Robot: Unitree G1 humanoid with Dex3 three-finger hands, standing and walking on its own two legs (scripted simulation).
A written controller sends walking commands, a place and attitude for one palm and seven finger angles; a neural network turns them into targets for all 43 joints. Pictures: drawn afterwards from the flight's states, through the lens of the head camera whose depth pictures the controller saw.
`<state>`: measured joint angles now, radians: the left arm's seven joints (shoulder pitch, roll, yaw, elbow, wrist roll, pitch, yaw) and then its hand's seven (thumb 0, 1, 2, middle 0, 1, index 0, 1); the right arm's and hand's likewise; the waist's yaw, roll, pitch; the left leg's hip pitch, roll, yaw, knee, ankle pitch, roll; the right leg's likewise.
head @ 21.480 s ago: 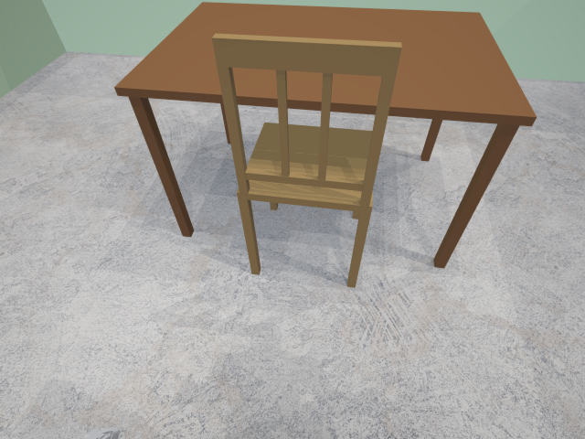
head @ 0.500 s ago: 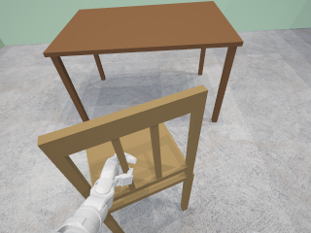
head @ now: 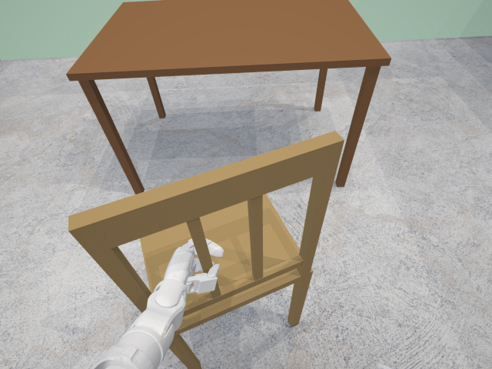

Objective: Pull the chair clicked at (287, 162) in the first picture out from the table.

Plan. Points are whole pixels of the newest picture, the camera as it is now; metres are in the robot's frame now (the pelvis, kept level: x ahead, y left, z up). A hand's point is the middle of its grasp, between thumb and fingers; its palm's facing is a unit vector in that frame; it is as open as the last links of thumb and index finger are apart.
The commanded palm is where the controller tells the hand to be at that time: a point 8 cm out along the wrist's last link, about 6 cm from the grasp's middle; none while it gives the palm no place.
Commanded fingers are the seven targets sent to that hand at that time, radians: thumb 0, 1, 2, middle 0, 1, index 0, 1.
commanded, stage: stop walking, hand still on the chair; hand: left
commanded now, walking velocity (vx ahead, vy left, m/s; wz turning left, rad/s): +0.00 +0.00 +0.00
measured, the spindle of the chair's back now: (205, 261) +0.33 +0.10 -0.06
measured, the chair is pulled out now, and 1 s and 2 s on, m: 0.65 0.65 0.65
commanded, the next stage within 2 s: open the thumb and straighten the fingers in 0.02 s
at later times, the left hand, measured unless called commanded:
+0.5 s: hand (205, 274) +0.30 +0.09 -0.06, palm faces -0.13 -0.97 -0.18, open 11.8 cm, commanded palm +0.28 +0.14 -0.04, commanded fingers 0.00 -0.55 0.20 -0.25 -0.73 -0.25 -0.73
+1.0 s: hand (195, 278) +0.30 +0.12 -0.06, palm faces -0.12 -0.98 -0.16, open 17.4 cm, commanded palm +0.27 +0.17 -0.04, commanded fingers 0.00 -0.55 0.20 0.00 0.00 0.00 0.00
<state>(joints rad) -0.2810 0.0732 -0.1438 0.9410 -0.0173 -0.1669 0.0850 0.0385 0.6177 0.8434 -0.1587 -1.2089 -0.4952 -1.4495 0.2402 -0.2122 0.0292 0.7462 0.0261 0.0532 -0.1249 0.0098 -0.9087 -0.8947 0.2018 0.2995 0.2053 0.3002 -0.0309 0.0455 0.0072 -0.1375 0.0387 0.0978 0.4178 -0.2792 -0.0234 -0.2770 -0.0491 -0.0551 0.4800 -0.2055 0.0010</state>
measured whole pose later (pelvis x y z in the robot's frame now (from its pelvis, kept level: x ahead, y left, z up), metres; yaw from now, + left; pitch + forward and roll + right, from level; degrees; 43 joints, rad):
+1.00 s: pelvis +0.01 +0.00 -0.03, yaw +3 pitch +9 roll +1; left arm -0.06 0.16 -0.08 0.44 -0.02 0.01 -0.03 -0.01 -0.54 0.20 -0.02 -0.05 -0.02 -0.05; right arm 0.25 -0.27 0.00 0.60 0.04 -0.06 -0.04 0.01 -0.91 -0.90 0.20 0.30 0.20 0.30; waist -0.05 0.04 -0.07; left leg -0.45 0.04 0.04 0.71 -0.42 -0.03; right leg -0.55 -0.07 -0.09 0.74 -0.34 0.00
